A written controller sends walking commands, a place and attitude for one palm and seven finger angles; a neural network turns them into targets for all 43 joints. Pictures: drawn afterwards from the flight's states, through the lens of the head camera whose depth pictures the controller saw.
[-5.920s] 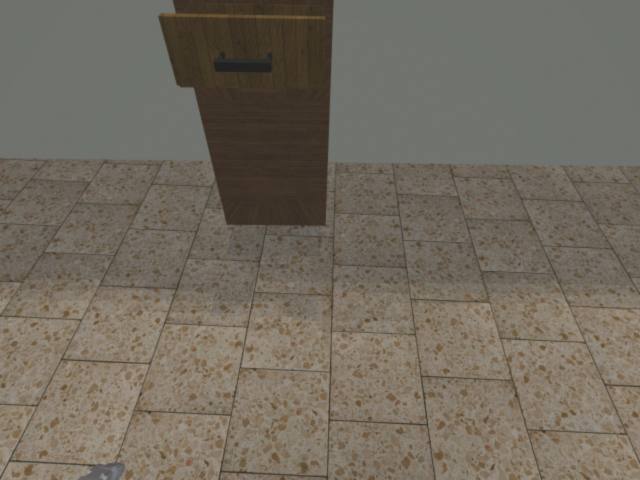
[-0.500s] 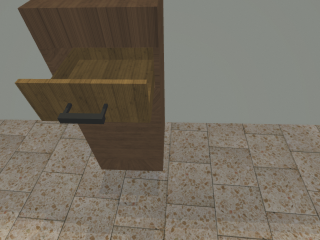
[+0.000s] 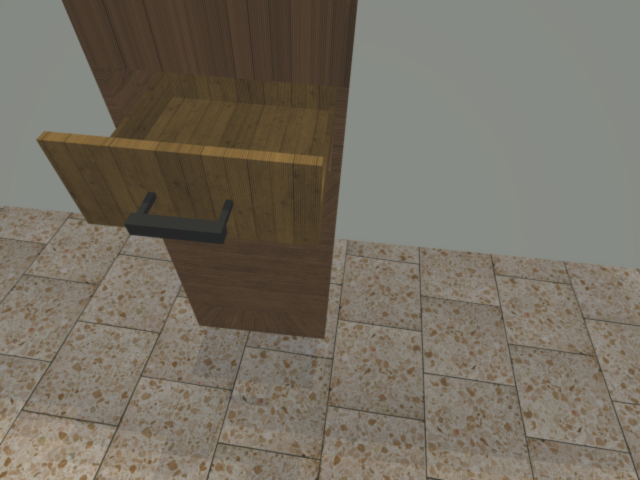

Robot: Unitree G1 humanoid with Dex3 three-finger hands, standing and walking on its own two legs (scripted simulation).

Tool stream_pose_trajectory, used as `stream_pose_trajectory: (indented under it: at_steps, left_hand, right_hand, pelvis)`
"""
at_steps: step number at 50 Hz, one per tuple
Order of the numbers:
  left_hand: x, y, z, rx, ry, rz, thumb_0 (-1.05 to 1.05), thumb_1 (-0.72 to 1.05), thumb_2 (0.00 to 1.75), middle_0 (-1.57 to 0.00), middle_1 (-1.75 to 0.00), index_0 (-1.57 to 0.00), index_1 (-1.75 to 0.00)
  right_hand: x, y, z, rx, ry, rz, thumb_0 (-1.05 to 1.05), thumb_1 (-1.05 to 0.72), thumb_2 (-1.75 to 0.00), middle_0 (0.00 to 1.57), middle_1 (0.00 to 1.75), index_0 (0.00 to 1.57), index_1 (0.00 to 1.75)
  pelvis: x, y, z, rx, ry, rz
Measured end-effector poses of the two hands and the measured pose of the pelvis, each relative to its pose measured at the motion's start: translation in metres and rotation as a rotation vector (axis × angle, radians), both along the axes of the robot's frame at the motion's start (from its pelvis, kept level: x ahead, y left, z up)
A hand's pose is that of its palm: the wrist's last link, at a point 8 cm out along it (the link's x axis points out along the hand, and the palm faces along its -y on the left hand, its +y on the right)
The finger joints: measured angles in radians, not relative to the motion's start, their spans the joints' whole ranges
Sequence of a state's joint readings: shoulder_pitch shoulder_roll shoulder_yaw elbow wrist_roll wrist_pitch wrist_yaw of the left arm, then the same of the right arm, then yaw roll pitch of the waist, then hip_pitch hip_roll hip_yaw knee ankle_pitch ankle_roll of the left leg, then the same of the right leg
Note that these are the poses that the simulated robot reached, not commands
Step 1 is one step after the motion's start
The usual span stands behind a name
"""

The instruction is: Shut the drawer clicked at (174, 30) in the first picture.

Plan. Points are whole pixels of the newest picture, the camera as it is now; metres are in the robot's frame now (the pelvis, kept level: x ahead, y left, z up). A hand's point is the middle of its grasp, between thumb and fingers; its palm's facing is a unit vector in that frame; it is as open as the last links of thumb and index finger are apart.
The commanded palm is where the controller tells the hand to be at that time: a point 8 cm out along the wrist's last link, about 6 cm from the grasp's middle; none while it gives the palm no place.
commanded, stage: shuffle to correct the standing spot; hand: left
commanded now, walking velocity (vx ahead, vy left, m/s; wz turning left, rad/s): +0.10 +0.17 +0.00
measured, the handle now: (182, 215) +0.43 +0.24 +0.07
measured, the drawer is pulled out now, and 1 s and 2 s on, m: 0.20 0.20 0.20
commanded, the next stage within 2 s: come to a stop and stand still in 0.26 s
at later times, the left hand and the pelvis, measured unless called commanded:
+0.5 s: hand out of the picture +0.04 +0.25 -0.18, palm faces +0.10 -0.97 -0.22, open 7.4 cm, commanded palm none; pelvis +0.05 +0.06 -0.01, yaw +1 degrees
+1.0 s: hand out of the picture +0.08 +0.22 -0.16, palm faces +0.04 -0.96 -0.26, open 7.3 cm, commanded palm none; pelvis +0.04 +0.04 +0.00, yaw +2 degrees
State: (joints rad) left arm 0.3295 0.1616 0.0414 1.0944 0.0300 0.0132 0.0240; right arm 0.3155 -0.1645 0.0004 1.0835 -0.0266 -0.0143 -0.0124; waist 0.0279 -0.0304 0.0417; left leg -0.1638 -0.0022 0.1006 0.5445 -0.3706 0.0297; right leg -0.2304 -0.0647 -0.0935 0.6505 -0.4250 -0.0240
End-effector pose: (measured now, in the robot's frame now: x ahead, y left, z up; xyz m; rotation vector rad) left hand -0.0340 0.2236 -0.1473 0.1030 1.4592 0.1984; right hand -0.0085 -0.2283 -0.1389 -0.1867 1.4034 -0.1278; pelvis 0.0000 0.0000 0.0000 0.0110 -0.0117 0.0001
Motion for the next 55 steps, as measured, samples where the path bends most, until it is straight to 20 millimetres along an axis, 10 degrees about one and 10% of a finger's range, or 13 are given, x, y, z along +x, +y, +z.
stream_pose_trajectory:
  at_steps: [11, 27, 34, 46, 55]
  left_hand:
    - [0.074, 0.016, 0.013, 0.077, -0.176, -0.011, 0.00, 0.91, 0.90, -0.20, -0.30, -0.20, -0.30]
    - [0.065, 0.088, -0.007, 0.049, -0.040, 0.016, 0.00, 0.90, 0.90, -0.20, -0.30, -0.20, -0.30]
    - [0.091, 0.100, 0.007, 0.067, -0.087, -0.009, 0.00, 0.91, 0.90, -0.20, -0.30, -0.19, -0.30]
    - [0.105, 0.047, 0.023, 0.085, -0.197, -0.080, 0.00, 0.91, 0.90, -0.20, -0.30, -0.20, -0.30]
    - [0.113, 0.039, 0.016, 0.063, -0.226, -0.078, 0.00, 0.92, 0.90, -0.20, -0.30, -0.20, -0.30]
  right_hand:
    - [0.014, 0.021, -0.022, 0.076, 0.057, 0.007, 0.01, -0.91, -0.90, 0.20, 0.29, 0.20, 0.30]
    - [0.156, 0.055, 0.008, -0.035, -0.248, 0.075, 0.01, -0.92, -0.90, 0.20, 0.29, 0.19, 0.30]
    - [0.147, 0.080, 0.009, 0.006, -0.211, 0.069, 0.01, -0.91, -0.90, 0.20, 0.29, 0.20, 0.30]
    - [0.099, 0.035, -0.014, 0.044, -0.147, -0.018, 0.01, -0.92, -0.90, 0.20, 0.30, 0.20, 0.30]
    - [0.073, 0.038, -0.008, 0.041, -0.101, -0.028, 0.01, -0.92, -0.90, 0.20, 0.29, 0.19, 0.30]
  pelvis:
    - [0.023, 0.006, -0.006, 0.012, 0.002, 0.038]
    - [0.054, 0.068, -0.010, 0.005, -0.002, 0.027]
    - [0.053, 0.069, 0.001, -0.003, 0.005, 0.025]
    - [0.042, 0.043, -0.003, -0.025, -0.002, 0.028]
    - [0.046, 0.031, -0.001, -0.025, -0.008, 0.035]
